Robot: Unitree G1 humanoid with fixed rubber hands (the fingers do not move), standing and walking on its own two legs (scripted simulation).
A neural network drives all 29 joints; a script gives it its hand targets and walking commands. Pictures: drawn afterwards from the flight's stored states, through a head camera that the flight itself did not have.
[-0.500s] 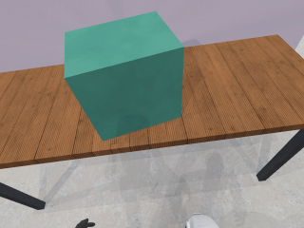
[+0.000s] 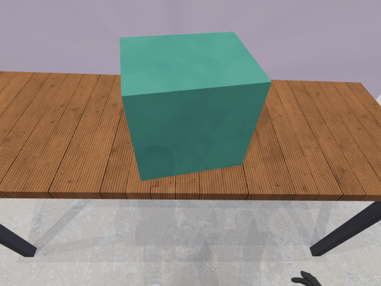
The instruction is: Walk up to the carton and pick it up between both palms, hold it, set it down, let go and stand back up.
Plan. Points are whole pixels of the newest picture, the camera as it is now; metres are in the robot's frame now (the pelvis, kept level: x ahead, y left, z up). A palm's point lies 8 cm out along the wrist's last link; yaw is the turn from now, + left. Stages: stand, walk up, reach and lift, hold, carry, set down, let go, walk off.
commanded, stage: walk up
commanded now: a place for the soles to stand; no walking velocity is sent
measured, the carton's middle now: (186, 107) +0.52 +0.05 +0.08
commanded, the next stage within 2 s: none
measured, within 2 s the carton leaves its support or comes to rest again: neither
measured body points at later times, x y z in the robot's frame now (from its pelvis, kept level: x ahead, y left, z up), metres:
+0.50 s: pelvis +0.00 +0.00 +0.02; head +0.02 -0.01 +0.46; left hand +0.09 +0.25 -0.10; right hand +0.08 -0.26 -0.12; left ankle +0.05 +0.13 -0.71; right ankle +0.04 -0.14 -0.71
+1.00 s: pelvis +0.08 +0.03 +0.01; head +0.10 +0.03 +0.46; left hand +0.15 +0.29 -0.11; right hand +0.14 -0.22 -0.13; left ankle +0.05 +0.13 -0.71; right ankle +0.04 -0.13 -0.71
